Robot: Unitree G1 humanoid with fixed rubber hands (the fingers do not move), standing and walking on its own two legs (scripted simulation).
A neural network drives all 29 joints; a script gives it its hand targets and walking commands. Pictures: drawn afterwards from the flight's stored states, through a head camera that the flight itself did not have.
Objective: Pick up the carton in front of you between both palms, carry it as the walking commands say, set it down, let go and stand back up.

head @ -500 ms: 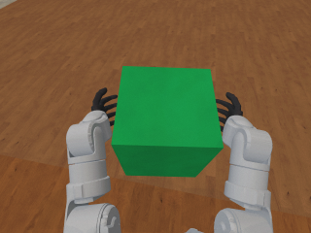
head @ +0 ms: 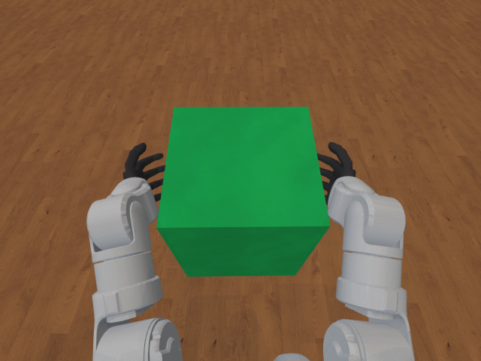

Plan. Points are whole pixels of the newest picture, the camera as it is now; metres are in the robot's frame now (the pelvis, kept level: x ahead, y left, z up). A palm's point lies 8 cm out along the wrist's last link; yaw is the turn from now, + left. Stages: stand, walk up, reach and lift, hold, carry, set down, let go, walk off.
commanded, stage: carry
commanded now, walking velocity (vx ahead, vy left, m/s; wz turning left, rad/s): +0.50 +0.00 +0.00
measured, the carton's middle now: (241, 200) +0.37 -0.02 +0.06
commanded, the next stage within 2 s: none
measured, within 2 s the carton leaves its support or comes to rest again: neither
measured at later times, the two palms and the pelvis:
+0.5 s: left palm (159, 76) +0.64 +0.13 +0.15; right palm (299, 69) +0.66 -0.17 +0.14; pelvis +0.31 -0.04 +0.03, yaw +2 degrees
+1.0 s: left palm (158, 37) +0.91 +0.17 +0.11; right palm (265, 33) +0.90 -0.13 +0.12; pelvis +0.65 +0.02 +0.04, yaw -1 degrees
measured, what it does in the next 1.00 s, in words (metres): climbs: right foot, then left foot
